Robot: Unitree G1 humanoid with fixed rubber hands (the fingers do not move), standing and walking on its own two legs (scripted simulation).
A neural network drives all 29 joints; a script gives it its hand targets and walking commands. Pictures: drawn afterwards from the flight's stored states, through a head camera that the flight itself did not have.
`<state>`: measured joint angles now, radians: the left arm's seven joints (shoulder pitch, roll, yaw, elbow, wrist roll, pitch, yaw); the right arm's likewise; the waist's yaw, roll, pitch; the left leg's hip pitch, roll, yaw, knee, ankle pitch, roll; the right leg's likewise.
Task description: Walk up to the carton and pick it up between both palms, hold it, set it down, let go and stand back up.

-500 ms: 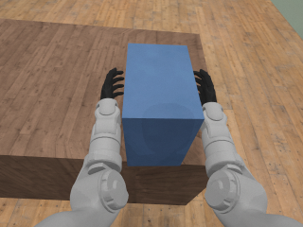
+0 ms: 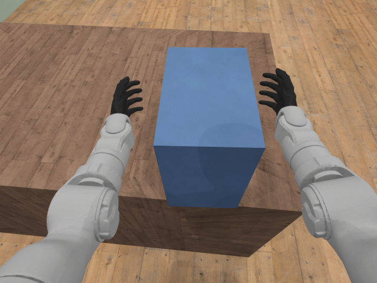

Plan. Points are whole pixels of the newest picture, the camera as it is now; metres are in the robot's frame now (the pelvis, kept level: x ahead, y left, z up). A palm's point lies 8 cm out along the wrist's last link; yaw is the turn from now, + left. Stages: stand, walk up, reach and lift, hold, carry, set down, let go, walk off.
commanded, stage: set down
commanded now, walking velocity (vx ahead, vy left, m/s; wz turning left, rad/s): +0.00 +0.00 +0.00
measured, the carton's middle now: (204, 132) +0.42 +0.05 +0.05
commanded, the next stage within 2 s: none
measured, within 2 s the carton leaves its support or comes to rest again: neither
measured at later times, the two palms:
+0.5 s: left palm (111, 82) +0.42 +0.23 +0.18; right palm (311, 76) +0.46 -0.13 +0.20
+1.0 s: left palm (97, 40) +0.43 +0.23 +0.26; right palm (351, 36) +0.46 -0.15 +0.27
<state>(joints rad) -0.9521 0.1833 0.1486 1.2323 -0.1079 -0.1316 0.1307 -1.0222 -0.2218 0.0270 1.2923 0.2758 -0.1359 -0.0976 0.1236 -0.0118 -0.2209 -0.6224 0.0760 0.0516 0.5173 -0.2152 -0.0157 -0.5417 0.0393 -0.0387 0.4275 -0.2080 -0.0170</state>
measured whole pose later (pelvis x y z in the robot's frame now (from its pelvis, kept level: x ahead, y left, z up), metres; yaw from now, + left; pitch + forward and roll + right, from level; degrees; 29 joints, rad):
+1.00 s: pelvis -0.01 -0.02 +0.01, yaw +1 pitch +9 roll -1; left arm -1.15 0.40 0.10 0.90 -0.22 0.48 0.09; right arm -1.26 -0.37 0.14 1.07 0.55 0.36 -0.14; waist 0.03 -0.03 -0.15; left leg -0.38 0.07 0.02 0.38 -0.15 -0.04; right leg -0.31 0.04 -0.04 0.33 -0.17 -0.04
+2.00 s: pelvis -0.02 -0.01 +0.01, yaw +0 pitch -1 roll +0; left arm -0.34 0.19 0.19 0.16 -0.12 0.49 0.05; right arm -0.42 -0.23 0.05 0.38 0.34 0.24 -0.12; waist 0.04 -0.03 0.00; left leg -0.18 0.05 0.04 0.35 -0.15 -0.03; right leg -0.16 0.03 -0.01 0.37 -0.20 -0.03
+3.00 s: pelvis +0.01 +0.00 +0.01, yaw +0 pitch -3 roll +0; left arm 0.20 0.16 0.01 0.42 -0.07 -0.21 0.08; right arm 0.16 -0.17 0.07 0.55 0.20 -0.31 0.02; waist 0.04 -0.06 0.00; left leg -0.10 0.03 0.04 0.36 -0.21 -0.02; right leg -0.06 0.02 0.01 0.35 -0.24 -0.02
